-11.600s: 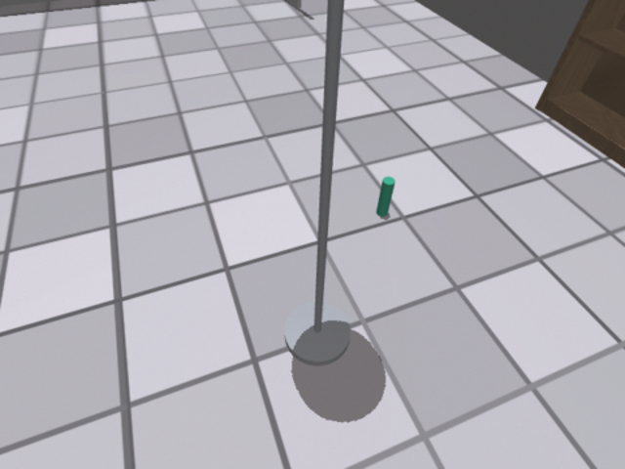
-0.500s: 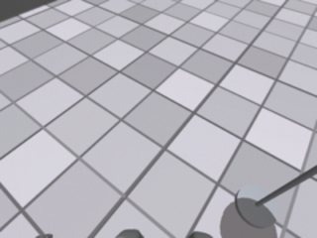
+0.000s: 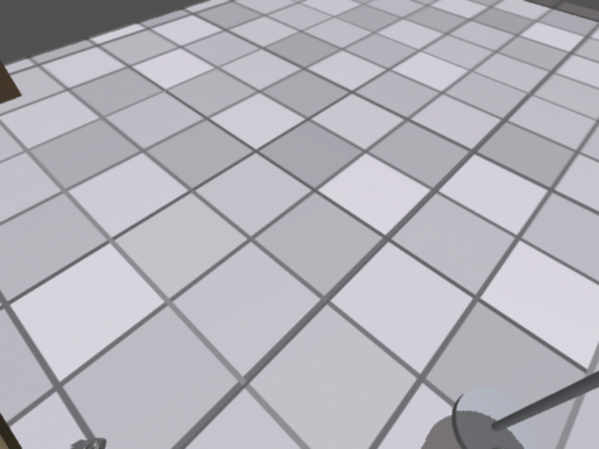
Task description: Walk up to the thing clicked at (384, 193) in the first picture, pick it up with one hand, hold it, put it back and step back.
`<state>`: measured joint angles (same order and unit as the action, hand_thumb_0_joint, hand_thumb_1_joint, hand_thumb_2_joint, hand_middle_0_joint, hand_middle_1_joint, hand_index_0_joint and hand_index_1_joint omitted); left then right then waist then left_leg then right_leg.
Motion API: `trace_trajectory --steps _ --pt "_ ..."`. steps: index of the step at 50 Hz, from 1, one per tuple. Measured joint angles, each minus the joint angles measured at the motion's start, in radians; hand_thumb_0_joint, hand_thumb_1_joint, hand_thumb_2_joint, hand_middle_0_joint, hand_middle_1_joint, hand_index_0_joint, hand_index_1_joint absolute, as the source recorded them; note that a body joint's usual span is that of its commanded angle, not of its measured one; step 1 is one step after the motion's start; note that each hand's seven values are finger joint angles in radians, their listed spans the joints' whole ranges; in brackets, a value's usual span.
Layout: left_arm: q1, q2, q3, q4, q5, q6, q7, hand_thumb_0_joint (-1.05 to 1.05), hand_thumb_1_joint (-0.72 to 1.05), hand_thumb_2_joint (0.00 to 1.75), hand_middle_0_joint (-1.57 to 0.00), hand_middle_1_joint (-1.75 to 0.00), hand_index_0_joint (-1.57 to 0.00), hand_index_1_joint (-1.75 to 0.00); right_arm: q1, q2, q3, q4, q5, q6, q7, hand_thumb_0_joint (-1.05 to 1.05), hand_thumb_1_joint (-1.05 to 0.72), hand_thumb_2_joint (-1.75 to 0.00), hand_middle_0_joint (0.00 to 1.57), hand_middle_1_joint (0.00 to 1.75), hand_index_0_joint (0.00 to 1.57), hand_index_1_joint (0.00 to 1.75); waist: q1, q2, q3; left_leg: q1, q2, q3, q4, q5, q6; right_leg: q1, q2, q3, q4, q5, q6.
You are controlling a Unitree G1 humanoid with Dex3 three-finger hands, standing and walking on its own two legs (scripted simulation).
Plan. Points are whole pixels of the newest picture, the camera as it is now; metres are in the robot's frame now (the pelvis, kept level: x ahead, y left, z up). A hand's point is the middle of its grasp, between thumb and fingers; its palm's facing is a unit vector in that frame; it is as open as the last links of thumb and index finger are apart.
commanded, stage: walk up
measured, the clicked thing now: out of the picture +0.33 -1.28 -0.67
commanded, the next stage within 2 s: stand in 0.12 s
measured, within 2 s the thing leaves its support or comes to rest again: neither
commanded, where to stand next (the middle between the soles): +0.06 -0.01 m, yaw -4 degrees
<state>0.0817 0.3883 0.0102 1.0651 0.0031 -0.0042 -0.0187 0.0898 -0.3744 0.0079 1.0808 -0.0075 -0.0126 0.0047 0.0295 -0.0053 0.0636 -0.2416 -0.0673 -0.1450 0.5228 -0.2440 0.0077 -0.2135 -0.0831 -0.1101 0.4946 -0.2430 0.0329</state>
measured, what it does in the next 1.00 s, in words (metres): stands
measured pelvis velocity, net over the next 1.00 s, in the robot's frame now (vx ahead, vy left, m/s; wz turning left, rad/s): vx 0.01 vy -0.02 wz -0.05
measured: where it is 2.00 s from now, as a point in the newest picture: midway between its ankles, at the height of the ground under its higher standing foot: outside the picture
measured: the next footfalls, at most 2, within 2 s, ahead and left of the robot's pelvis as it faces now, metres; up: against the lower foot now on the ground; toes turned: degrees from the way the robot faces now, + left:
none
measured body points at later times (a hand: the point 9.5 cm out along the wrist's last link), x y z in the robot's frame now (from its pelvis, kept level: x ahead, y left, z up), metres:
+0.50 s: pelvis +0.01 -0.01 +0.01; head +0.02 -0.01 +0.46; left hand +0.09 +0.29 -0.13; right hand +0.09 -0.31 -0.12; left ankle +0.02 +0.12 -0.74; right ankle +0.01 -0.14 -0.74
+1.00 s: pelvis +0.01 -0.02 +0.01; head +0.03 -0.02 +0.46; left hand +0.10 +0.27 -0.12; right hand +0.07 -0.32 -0.13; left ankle +0.02 +0.12 -0.74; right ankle +0.01 -0.14 -0.74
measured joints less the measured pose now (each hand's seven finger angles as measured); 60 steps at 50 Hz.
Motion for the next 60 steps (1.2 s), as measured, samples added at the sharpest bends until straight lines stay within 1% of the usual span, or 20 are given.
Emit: trace_trajectory --steps 6,9,16,24,41,60 --pt "-0.008 -0.003 0.007 0.03 0.003 -0.001 -0.001 0.0 0.9 0.9 -0.2 -0.3 -0.2 -0.3 -0.01 0.006 0.002 0.026 0.0 0.003 0.003 0.0 -0.9 -0.9 0.21 0.3 0.2 0.3 -0.002 0.0 -0.005 0.026 0.005 -0.012 -0.049 0.023 -0.004 0.033 0.005 -0.013 -0.056 0.023 -0.001" --pt "0.0 -0.005 0.003 0.046 0.001 -0.003 0.004 0.0 0.9 0.9 -0.2 -0.3 -0.2 -0.3 -0.021 0.014 0.0 0.036 -0.002 0.006 0.003 0.0 -0.9 -0.9 0.21 0.3 0.2 0.3 0.004 -0.003 -0.002 0.052 0.013 0.0 -0.082 0.034 -0.007 0.05 0.011 0.0 -0.083 0.037 -0.003" --pt "0.012 -0.023 -0.004 0.074 0.001 0.0 0.006 0.0 0.9 0.9 -0.2 -0.3 -0.2 -0.3 -0.034 0.028 -0.007 0.045 -0.001 0.011 0.004 0.0 -0.91 -0.9 0.21 0.3 0.2 0.3 0.001 -0.003 -0.006 0.088 0.028 0.021 -0.139 0.055 -0.012 0.074 0.024 0.02 -0.133 0.064 -0.007" --pt "0.016 -0.038 -0.005 0.084 0.004 -0.005 0.009 0.0 0.9 0.9 -0.2 -0.3 -0.2 -0.3 -0.024 0.036 -0.011 0.063 0.0 0.015 0.005 0.0 -0.91 -0.9 0.21 0.3 0.2 0.3 -0.006 -0.002 -0.009 0.106 0.035 0.031 -0.173 0.068 -0.016 0.08 0.03 0.03 -0.152 0.073 -0.011" --pt "0.019 -0.06 -0.006 0.082 0.007 0.003 0.01 0.0 0.9 0.9 -0.2 -0.3 -0.2 -0.3 0.01 0.059 -0.001 0.082 -0.002 0.018 0.001 0.0 -0.91 -0.9 0.21 0.3 0.2 0.3 -0.015 0.006 -0.018 0.12 0.048 0.036 -0.194 0.07 -0.027 0.084 0.042 0.035 -0.157 0.07 -0.021" --pt "0.025 -0.044 0.0 0.066 0.006 0.0 0.01 0.0 0.9 0.9 -0.2 -0.3 -0.2 -0.3 0.007 0.024 -0.003 0.062 -0.003 0.015 -0.003 0.0 -0.91 -0.9 0.21 0.3 0.2 0.3 -0.012 0.015 -0.015 0.129 0.064 0.037 -0.198 0.061 -0.038 0.089 0.058 0.036 -0.157 0.061 -0.033"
